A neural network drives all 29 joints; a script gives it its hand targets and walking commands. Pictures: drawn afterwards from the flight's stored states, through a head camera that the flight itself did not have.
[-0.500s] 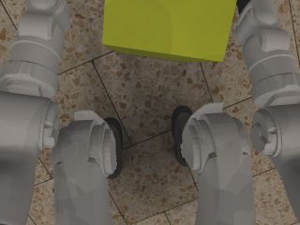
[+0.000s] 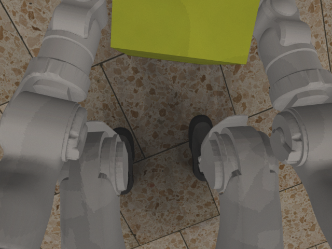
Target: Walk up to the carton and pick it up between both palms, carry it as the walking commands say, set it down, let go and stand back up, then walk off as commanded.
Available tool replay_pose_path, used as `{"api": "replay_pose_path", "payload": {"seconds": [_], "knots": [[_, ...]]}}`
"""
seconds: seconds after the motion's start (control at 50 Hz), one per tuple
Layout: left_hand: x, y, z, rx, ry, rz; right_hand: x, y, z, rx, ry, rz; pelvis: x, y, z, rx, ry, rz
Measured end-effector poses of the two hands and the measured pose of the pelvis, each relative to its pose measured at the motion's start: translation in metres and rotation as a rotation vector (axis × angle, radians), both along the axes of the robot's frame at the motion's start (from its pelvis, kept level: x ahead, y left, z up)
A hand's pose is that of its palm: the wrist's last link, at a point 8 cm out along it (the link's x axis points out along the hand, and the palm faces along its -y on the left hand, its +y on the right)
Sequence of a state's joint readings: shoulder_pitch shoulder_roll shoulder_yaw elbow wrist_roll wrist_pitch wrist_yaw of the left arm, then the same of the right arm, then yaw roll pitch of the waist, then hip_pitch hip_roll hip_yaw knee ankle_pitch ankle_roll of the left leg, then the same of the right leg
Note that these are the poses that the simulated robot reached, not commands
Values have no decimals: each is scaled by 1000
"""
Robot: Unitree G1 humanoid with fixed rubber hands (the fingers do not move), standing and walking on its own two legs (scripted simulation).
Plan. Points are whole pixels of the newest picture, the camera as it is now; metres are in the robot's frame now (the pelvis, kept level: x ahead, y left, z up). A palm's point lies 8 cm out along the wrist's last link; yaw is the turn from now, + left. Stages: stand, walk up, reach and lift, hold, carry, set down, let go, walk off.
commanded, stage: reach and lift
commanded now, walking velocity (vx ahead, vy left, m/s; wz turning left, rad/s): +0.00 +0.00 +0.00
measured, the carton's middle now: (177, 4) +0.53 -0.04 -0.23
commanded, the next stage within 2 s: none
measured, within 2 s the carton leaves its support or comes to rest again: leaves its support in 0.38 s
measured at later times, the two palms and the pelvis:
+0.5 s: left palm out of the picture +0.57 +0.12 -0.18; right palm out of the picture +0.55 -0.17 -0.16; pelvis +0.00 +0.00 -0.02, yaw +0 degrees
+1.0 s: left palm out of the picture +0.56 +0.11 -0.12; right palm out of the picture +0.53 -0.17 -0.11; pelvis -0.01 -0.01 +0.02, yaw +2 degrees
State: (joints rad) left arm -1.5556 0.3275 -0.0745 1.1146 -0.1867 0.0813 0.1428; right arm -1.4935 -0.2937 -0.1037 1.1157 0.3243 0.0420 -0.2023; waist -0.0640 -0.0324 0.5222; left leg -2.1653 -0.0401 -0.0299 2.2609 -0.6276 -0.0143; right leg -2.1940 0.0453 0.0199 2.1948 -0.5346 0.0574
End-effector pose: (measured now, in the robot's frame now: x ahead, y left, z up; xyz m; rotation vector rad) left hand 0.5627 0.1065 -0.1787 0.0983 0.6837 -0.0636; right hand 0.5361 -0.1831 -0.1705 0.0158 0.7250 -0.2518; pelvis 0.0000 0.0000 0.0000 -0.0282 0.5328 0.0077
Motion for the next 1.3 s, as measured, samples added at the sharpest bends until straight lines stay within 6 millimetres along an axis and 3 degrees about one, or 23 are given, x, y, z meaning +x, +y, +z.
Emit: {"api": "replay_pose_path", "payload": {"seconds": [0.36, 0.66, 0.98, 1.14, 1.3], "knots": [[4, 8, 0, -37, 32, -13, 13, 6, 9, 3, 18, 34, -1, -1, -20, -13, -46, 3], [4, 21, 9, 7, 41, 15, 15, 20, 22, 20, 5, 67, 1, 4, -10, -17, -40, 22], [-5, 6, 59, 10, 5, 39, -2, 11, 62, 38, -55, -38, -12, -6, 15, 13, -69, 29], [0, 8, 82, 1, -22, 43, 1, 12, 81, 54, -86, -46, -16, -11, 26, 29, -59, 24], [-4, 16, 87, 10, -13, 43, 1, 20, 87, 47, -75, -29, -16, -10, 34, 25, -51, 30]]}}
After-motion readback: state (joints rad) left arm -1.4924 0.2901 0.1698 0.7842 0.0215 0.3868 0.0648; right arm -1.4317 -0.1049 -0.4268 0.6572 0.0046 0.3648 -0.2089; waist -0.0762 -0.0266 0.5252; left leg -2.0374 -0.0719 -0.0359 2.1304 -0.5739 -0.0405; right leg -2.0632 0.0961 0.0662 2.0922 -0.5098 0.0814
